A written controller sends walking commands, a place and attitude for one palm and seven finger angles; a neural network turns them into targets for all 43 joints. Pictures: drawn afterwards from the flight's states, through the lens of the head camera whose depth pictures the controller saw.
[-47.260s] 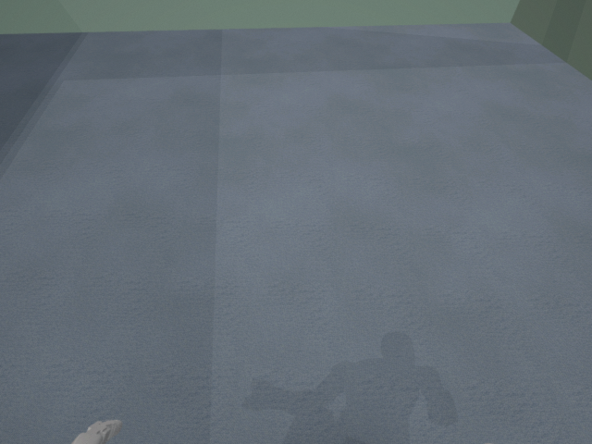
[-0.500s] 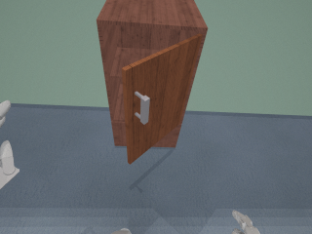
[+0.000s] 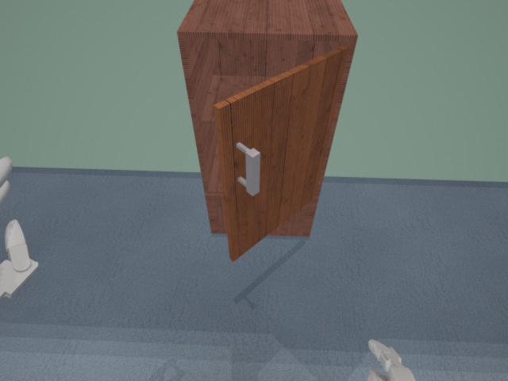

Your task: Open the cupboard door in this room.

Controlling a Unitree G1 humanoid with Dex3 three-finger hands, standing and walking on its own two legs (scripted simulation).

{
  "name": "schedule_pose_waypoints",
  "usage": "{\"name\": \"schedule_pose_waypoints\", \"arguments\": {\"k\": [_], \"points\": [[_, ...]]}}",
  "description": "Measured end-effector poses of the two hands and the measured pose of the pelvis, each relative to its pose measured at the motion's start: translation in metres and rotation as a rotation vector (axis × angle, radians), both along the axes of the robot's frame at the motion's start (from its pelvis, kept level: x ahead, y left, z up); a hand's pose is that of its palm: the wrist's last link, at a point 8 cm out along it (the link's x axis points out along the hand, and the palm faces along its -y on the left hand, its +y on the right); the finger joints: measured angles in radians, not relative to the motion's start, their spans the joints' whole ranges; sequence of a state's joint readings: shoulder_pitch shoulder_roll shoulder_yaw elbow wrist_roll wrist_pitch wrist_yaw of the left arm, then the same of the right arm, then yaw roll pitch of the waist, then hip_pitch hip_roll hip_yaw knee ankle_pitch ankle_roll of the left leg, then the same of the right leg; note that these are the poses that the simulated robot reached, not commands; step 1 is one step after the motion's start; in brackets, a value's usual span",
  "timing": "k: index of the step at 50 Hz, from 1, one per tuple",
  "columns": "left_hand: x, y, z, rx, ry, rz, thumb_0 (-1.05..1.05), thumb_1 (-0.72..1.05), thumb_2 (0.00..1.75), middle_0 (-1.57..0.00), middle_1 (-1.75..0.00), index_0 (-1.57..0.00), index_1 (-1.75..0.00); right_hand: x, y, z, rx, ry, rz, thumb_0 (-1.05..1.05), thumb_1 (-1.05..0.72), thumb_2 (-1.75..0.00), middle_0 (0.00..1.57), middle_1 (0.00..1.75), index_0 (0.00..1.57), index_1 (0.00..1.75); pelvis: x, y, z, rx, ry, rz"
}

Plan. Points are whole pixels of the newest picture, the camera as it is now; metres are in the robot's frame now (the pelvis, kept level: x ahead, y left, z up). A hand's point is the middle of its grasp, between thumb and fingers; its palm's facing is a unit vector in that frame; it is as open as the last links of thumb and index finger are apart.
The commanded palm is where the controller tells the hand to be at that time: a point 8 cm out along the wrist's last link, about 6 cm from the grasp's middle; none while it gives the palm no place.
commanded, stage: let the arm hang, fingers relaxed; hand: left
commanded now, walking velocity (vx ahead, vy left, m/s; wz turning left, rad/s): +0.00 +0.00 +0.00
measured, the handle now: (247, 168) +0.58 +0.05 -0.02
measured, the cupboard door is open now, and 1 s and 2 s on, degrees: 45 45 45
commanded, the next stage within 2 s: look to check the result in 1.12 s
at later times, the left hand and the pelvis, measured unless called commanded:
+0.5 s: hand out of the picture +0.02 +0.19 -0.16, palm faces +0.10 -0.97 -0.23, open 7.0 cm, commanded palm none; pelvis -0.01 -0.01 +0.01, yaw +4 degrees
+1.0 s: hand out of the picture -0.02 +0.17 -0.16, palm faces +0.09 -0.98 -0.18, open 7.3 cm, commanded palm none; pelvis -0.01 +0.01 +0.01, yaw +3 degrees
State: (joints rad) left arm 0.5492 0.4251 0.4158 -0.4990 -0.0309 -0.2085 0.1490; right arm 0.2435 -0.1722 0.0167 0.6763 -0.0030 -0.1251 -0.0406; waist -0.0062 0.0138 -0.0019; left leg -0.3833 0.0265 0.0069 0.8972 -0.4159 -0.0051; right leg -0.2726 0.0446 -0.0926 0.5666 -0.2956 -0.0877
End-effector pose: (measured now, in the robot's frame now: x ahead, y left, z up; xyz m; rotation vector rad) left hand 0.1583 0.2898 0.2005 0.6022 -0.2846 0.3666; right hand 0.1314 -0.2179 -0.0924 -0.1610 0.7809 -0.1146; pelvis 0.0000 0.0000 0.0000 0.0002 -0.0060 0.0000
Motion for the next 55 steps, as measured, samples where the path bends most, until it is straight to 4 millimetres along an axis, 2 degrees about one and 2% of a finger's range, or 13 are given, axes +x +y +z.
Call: {"name": "schedule_pose_waypoints", "arguments": {"k": [2,3,5,7,9,11,14,16,19,24,29,41,55], "points": [[0.004,0.006,-0.012,-0.013,0.057,0.030,0.01,0.89,0.90,-0.21,-0.30,-0.21,-0.31,0.001,-0.004,-0.002,0.002,0.027,0.006,0.02,-0.90,-0.90,0.21,0.30,0.20,0.30,0.003,0.001,0.003,0.008,0.012,0.012],[0.009,0.012,-0.030,-0.042,0.130,0.053,0.00,0.89,0.90,-0.21,-0.30,-0.21,-0.31,0.001,-0.007,-0.006,0.008,0.051,0.016,0.01,-0.90,-0.90,0.21,0.30,0.20,0.30,0.004,0.003,0.003,0.013,0.019,0.029],[0.018,0.021,-0.086,-0.167,0.332,0.113,0.00,0.90,0.90,-0.20,-0.30,-0.21,-0.30,0.000,-0.010,-0.019,0.014,0.112,0.031,0.01,-0.90,-0.90,0.21,0.30,0.20,0.30,0.004,0.007,0.001,0.017,0.018,0.059],[0.017,0.021,-0.154,-0.303,0.556,0.160,0.00,0.90,0.90,-0.20,-0.30,-0.20,-0.30,-0.003,-0.011,-0.034,0.007,0.161,0.046,0.01,-0.90,-0.90,0.20,0.30,0.20,0.30,0.005,0.012,-0.007,0.007,0.015,0.076],[0.002,0.006,-0.222,-0.417,0.794,0.187,0.00,0.91,0.90,-0.19,-0.29,-0.20,-0.30,-0.010,-0.011,-0.046,-0.002,0.207,0.049,0.01,-0.91,-0.90,0.20,0.30,0.20,0.30,0.004,0.013,-0.014,0.017,0.017,0.071],[-0.026,-0.021,-0.277,-0.514,1.022,0.194,0.00,0.91,0.90,-0.19,-0.29,-0.20,-0.30,-0.020,-0.010,-0.050,-0.010,0.257,0.054,0.01,-0.91,-0.90,0.20,0.30,0.20,0.29,0.003,0.009,-0.016,0.038,0.009,0.061],[-0.079,-0.071,-0.323,-0.641,1.291,0.178,0.01,0.91,0.90,-0.19,-0.29,-0.20,-0.30,-0.038,-0.010,-0.050,-0.009,0.335,0.048,0.01,-0.91,-0.90,0.20,0.30,0.20,0.29,0.002,0.003,-0.010,0.033,-0.005,0.057],[-0.096,-0.076,-0.325,-0.717,1.265,0.248,-0.04,0.98,0.90,-0.20,-0.30,-0.21,-0.30,-0.051,-0.010,-0.049,-0.009,0.397,0.042,0.01,-0.91,-0.90,0.20,0.30,0.20,0.29,0.000,-0.002,-0.006,0.024,-0.004,0.070],[-0.115,-0.070,-0.327,-0.694,1.315,0.270,-0.07,1.02,0.90,-0.21,-0.30,-0.21,-0.30,-0.070,-0.011,-0.046,-0.010,0.480,0.033,0.01,-0.91,-0.90,0.20,0.30,0.20,0.29,-0.003,-0.007,0.000,0.014,-0.006,0.078],[-0.146,-0.059,-0.327,-0.665,1.437,0.324,-0.05,0.98,0.90,-0.20,-0.30,-0.21,-0.30,-0.097,-0.013,-0.046,-0.004,0.547,-0.008,0.01,-0.92,-0.90,0.20,0.30,0.20,0.29,-0.005,-0.006,0.007,0.003,-0.018,0.073],[-0.165,-0.054,-0.323,-0.658,1.500,0.361,-0.02,0.94,0.90,-0.20,-0.30,-0.20,-0.30,-0.123,-0.006,-0.048,0.017,0.608,-0.025,0.01,-0.91,-0.90,0.20,0.30,0.20,0.29,-0.007,-0.003,0.011,0.001,-0.023,0.066],[-0.179,-0.064,-0.327,-0.694,1.551,0.355,0.00,0.91,0.90,-0.20,-0.29,-0.20,-0.30,-0.165,0.021,-0.049,0.066,0.705,-0.046,0.01,-0.91,-0.90,0.20,0.30,0.20,0.29,-0.009,0.006,0.014,0.003,-0.032,0.055],[-0.191,-0.069,-0.332,-0.725,1.596,0.347,0.00,0.92,0.90,-0.20,-0.29,-0.20,-0.30,-0.169,0.037,-0.047,0.075,0.707,-0.067,0.01,-0.91,-0.90,0.20,0.30,0.20,0.29,-0.009,0.015,0.014,0.005,-0.022,0.046]]}}
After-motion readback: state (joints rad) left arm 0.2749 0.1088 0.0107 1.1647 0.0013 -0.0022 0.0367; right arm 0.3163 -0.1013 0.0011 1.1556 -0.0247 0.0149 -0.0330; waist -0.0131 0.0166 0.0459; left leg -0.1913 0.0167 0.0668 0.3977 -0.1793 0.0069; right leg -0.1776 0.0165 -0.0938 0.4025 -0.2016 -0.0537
